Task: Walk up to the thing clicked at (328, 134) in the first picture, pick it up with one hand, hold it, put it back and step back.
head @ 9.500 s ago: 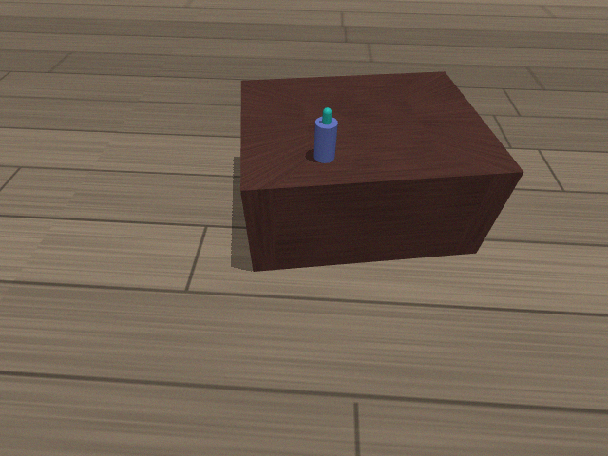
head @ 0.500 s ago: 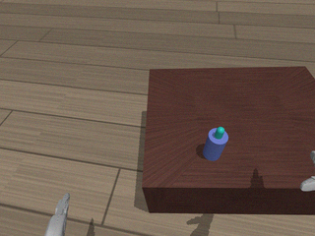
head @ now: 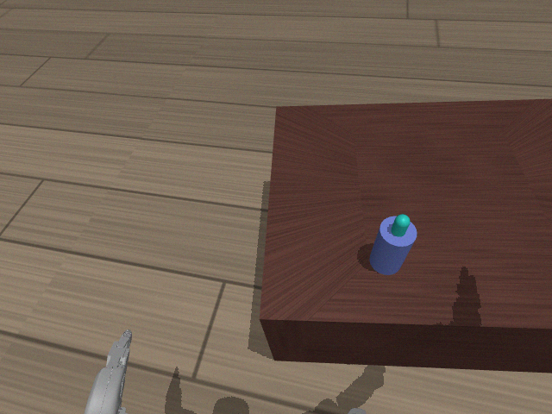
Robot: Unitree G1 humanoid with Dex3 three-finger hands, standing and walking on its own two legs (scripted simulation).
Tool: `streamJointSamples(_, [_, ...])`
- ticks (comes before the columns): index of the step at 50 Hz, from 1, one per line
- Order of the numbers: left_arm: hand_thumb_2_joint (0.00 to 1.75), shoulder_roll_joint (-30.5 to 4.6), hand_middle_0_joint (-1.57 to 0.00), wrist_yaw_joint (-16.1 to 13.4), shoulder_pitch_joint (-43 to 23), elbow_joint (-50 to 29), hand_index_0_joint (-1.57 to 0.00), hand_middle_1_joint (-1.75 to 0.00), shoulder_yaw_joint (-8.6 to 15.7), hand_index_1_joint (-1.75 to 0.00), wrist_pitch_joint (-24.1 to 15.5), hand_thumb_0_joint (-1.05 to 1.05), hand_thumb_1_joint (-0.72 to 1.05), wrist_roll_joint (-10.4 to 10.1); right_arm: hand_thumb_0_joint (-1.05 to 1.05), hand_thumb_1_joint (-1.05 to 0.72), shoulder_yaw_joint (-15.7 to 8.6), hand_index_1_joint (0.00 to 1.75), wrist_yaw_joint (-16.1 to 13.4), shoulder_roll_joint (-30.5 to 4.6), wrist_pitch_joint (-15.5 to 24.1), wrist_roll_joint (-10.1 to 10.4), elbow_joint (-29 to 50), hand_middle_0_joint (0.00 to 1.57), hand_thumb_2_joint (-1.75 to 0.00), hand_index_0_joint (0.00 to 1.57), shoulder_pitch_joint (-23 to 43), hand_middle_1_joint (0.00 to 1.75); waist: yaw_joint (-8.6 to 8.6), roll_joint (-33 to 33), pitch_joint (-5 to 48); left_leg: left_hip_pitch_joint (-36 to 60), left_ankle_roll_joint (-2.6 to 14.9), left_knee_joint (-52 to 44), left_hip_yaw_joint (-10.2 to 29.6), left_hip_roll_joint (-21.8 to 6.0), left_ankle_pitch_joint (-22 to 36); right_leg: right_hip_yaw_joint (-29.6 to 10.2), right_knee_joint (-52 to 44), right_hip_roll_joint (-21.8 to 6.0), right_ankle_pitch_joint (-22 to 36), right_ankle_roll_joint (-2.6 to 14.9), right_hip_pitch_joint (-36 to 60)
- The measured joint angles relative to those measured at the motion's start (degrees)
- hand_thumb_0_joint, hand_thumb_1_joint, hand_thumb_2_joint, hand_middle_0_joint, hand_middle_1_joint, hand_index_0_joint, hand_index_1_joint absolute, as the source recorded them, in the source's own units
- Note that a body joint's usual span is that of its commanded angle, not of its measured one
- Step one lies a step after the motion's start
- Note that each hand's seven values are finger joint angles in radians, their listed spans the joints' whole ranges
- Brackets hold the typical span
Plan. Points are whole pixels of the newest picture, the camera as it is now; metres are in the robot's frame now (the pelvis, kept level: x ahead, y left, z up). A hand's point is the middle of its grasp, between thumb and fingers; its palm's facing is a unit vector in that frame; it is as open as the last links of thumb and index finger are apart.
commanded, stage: go down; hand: right
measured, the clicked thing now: (393, 241) +0.50 -0.19 -0.19
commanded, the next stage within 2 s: approach in 0.56 s
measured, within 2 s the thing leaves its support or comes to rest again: neither
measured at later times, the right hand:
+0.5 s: hand out of the picture +0.39 -0.37 +0.07, palm faces +0.21 +0.98 -0.04, open 17.4 cm
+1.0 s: hand (529, 233) +0.41 -0.34 -0.01, palm faces +0.18 +0.98 +0.07, open 17.7 cm
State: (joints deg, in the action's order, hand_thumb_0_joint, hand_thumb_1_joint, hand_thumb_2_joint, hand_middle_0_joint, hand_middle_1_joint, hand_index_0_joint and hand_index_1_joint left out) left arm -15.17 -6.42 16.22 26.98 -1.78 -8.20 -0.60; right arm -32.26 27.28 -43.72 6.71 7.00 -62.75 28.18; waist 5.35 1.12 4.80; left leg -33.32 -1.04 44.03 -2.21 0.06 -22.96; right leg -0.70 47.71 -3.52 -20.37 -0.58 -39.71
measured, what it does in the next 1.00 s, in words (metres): stands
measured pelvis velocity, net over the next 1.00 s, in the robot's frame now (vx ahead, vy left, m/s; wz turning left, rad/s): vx -0.01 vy -0.01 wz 0.02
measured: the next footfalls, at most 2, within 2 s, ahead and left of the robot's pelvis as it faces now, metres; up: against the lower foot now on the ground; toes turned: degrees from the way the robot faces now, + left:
none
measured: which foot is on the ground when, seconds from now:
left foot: down 0.00-1.00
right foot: down 0.00-1.00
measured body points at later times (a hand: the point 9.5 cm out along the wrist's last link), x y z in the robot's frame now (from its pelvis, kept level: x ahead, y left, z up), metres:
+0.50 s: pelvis +0.01 +0.00 +0.00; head +0.08 -0.04 +0.44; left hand +0.15 +0.25 -0.06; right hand +0.37 -0.43 +0.07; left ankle -0.02 +0.14 -0.70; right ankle +0.03 -0.12 -0.70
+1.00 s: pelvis -0.01 -0.01 -0.04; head +0.10 -0.07 +0.39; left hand +0.16 +0.24 -0.06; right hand +0.40 -0.40 -0.01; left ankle -0.02 +0.14 -0.70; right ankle +0.03 -0.12 -0.70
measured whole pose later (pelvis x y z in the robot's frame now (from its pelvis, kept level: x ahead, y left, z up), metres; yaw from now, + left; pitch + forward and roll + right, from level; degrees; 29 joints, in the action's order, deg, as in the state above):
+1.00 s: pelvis -0.01 -0.01 -0.04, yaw +1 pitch +20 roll +4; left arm -13.6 -2.1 16.1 15.6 -2.9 -9.5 1.6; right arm -35.6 29.1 -44.0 23.4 11.0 -73.2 37.1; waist 10.2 3.0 7.3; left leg -49.4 -1.7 56.4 -2.7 0.4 -27.0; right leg -1.9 60.8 -3.8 -24.5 0.1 -56.5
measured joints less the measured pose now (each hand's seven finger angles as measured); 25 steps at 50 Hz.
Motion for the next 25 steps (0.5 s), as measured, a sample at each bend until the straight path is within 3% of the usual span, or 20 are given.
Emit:
streamJointSamples(8, [0.05, 0.4, -0.06, 0.4, -0.7, 0.1, -0.06, -0.06, -0.4, -0.06, 0.5, -0.01, -0.52, 0.1, -0.01, 0.52, -0.8, 0.04, 0.3, -1.2, 1.3, -0.4, -0.7, 0.06, -0.03, 0.06, 1.2, 0.04, 0.28, 0.4, 0.8, -0.6, 0.05, 0.4, -0.3, 0.2, -0.4, -0.4, 0.8, -0.1, -0.6, -0.03, -0.9])
streamJointSamples(17, [0.06, 0.7, -0.06, 0.9, -0.4, -0.7, -0.06, -0.06, -0.7, -0.06, 0.5, -0.01, -0.53, -0.1, -0.01, 0.52, -0.4, 0.04, 1.3, -2.5, 1.9, 0.6, -1.9, 0.06, -0.03, 0.06, 3.1, 0.04, 0.55, 0.3, 1.2, -1.1, -0.13, 0.4, -0.5, 0.0, -0.6, -0.5, 1.2, 0.0, -0.9, 0.10, -1.7])
streamJointSamples(25, [0.06, 0.4, -0.06, 1.4, -0.3, -1.6, -0.06, -0.05, -0.8, -0.06, 1.4, -0.01, -0.53, -0.1, -0.01, 0.53, -1.9, 0.04, 1.5, -2.7, 2.3, 0.2, -2.4, 0.06, -0.03, 0.06, 4.2, 0.04, 1.09, 0.1, 1.2, -1.9, -0.36, 0.8, -0.3, 0.1, -0.7, -0.5, 2.0, 0.0, -1.2, 0.34, -2.6])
